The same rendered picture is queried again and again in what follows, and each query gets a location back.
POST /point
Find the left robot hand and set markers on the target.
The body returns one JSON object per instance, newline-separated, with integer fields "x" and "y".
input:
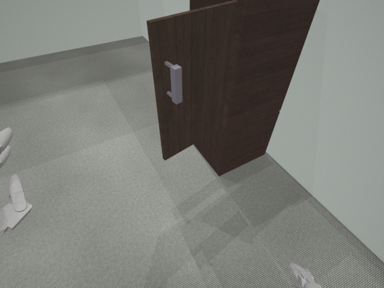
{"x": 11, "y": 214}

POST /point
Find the handle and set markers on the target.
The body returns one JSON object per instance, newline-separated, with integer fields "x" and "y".
{"x": 176, "y": 82}

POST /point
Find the cupboard door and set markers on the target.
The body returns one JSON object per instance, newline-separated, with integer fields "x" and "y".
{"x": 200, "y": 41}

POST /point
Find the right robot hand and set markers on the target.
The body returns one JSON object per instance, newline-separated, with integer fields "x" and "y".
{"x": 305, "y": 278}

